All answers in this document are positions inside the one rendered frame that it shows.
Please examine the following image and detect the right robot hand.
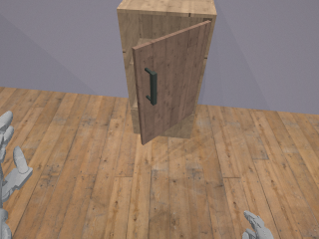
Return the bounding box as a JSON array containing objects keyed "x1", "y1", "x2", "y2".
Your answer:
[{"x1": 242, "y1": 210, "x2": 274, "y2": 239}]

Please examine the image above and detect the cupboard door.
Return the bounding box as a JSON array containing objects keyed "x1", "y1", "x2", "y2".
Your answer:
[{"x1": 132, "y1": 20, "x2": 211, "y2": 145}]

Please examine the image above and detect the robot left forearm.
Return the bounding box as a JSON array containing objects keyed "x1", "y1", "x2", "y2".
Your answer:
[{"x1": 0, "y1": 208, "x2": 12, "y2": 239}]

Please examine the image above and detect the left robot hand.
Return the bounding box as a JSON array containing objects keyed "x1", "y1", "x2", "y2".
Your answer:
[{"x1": 0, "y1": 111, "x2": 33, "y2": 209}]

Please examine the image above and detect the handle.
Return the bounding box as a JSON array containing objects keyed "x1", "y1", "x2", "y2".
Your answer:
[{"x1": 145, "y1": 68, "x2": 158, "y2": 106}]

